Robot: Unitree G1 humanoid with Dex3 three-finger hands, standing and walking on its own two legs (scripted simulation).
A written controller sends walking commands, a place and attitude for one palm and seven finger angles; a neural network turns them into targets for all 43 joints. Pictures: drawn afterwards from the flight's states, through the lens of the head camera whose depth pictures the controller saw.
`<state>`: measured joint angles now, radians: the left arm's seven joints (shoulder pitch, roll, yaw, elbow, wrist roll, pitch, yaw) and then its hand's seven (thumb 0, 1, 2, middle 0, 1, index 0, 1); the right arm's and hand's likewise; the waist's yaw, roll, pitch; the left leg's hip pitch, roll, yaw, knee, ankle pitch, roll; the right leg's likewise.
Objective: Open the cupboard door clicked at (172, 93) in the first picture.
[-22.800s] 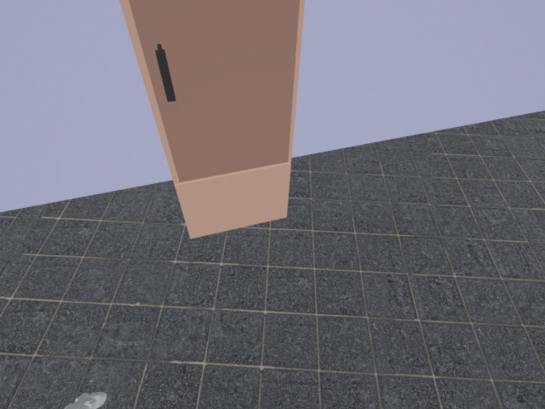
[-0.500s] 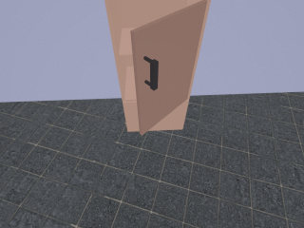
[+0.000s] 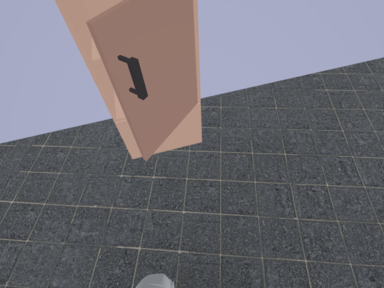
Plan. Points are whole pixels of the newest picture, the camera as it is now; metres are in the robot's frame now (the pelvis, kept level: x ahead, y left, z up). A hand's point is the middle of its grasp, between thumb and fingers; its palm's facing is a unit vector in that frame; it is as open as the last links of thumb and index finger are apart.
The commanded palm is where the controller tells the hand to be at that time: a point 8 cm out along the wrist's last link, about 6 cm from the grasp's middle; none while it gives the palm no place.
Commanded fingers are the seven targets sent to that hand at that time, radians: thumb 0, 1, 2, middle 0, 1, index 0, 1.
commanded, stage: walk to a spot facing it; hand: left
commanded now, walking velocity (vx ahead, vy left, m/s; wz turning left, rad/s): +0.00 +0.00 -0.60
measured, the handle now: (132, 77) +0.63 +0.22 +0.05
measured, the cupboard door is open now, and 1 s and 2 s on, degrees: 42 42 42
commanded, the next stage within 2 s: none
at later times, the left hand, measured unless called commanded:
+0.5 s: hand out of the picture +0.12 +0.23 -0.16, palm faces -0.21 -0.95 -0.23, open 7.4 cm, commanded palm none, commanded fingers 0.00 0.90 0.90 -0.20 -0.30 -0.20 -0.30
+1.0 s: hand (149, 258) +0.20 +0.14 -0.17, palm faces -0.57 -0.80 -0.18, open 7.4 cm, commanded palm none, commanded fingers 0.00 0.90 0.90 -0.20 -0.30 -0.20 -0.30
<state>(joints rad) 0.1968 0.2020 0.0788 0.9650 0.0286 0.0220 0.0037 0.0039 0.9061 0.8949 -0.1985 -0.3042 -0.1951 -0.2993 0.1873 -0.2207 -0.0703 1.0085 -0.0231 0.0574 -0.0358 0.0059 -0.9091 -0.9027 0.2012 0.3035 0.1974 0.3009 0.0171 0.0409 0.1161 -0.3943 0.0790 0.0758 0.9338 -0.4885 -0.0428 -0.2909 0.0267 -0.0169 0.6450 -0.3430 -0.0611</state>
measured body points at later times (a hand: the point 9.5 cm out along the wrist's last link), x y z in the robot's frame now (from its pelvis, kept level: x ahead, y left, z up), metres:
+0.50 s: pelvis +0.00 +0.03 +0.01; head +0.06 +0.04 +0.45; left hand +0.14 +0.28 -0.14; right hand +0.05 -0.23 -0.12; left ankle +0.04 +0.17 -0.73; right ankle -0.03 -0.08 -0.66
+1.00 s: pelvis +0.02 +0.03 +0.00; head +0.06 +0.02 +0.45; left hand +0.23 +0.18 -0.15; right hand -0.09 -0.22 -0.13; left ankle +0.08 +0.11 -0.73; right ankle -0.04 -0.10 -0.71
